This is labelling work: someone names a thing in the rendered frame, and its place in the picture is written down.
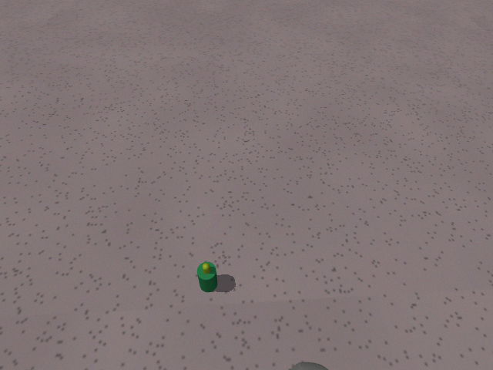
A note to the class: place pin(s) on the bottle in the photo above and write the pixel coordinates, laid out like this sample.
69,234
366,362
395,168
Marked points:
207,276

